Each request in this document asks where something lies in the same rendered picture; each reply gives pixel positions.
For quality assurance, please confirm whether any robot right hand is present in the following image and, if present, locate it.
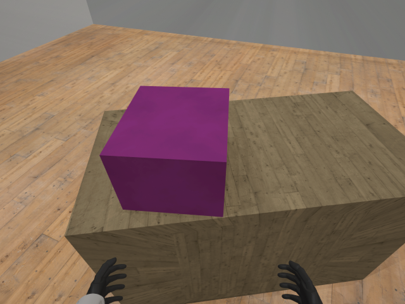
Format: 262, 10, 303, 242
278, 261, 323, 304

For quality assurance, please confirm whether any pedestal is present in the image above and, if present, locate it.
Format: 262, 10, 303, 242
65, 91, 405, 304

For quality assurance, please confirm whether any carton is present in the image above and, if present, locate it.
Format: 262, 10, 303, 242
99, 86, 230, 217

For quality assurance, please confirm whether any robot left hand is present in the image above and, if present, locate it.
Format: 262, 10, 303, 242
87, 257, 127, 304

